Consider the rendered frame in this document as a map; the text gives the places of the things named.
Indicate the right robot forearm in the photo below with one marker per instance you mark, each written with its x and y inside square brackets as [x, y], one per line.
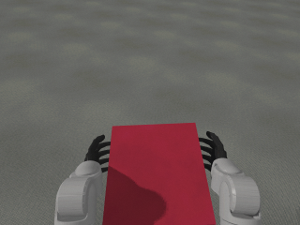
[240, 201]

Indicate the left robot forearm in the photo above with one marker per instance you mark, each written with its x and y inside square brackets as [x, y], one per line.
[76, 199]

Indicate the right robot hand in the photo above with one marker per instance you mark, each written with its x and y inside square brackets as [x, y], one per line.
[216, 151]

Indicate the left robot hand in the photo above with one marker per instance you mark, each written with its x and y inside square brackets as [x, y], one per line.
[94, 154]

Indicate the carton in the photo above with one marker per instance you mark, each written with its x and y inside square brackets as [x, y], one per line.
[156, 176]

